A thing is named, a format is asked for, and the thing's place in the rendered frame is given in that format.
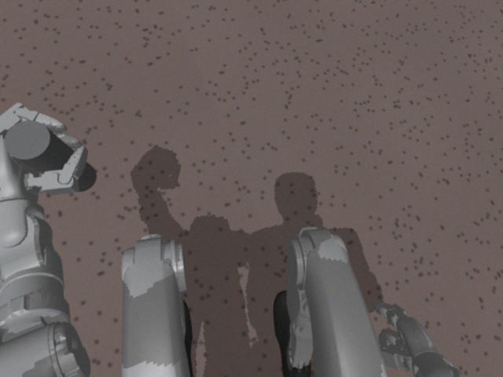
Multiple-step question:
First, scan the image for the can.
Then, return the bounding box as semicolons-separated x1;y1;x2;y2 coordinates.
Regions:
4;120;97;192

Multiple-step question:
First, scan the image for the right robot arm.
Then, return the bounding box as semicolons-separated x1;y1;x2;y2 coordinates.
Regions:
412;352;464;377

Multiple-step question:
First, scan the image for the left robot hand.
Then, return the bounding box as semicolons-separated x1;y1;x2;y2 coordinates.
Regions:
0;103;88;203

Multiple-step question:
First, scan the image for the right robot foot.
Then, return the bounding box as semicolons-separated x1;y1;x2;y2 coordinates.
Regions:
274;291;311;377

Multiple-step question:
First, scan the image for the left robot arm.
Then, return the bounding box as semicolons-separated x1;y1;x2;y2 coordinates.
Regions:
0;198;90;377

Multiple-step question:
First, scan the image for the right robot hand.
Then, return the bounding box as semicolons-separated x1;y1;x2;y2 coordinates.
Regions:
373;302;438;372

